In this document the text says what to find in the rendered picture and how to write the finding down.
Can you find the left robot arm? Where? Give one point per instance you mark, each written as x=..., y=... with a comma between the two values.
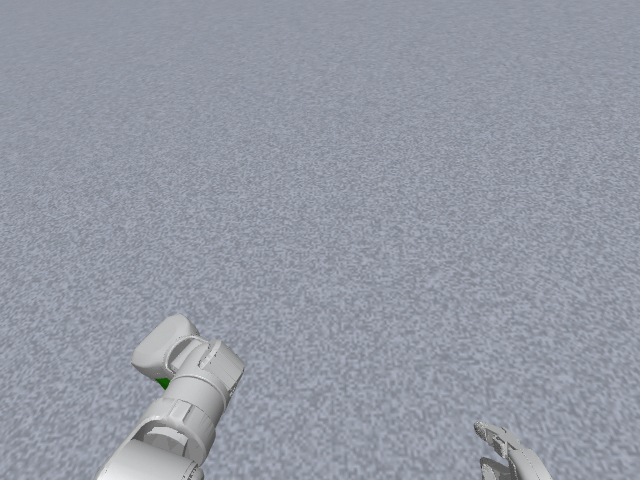
x=173, y=437

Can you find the right robot hand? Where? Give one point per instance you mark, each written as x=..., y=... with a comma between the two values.
x=524, y=464

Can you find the small box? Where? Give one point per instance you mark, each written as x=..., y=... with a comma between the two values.
x=163, y=382

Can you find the left robot hand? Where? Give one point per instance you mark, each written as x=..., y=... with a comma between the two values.
x=148, y=356

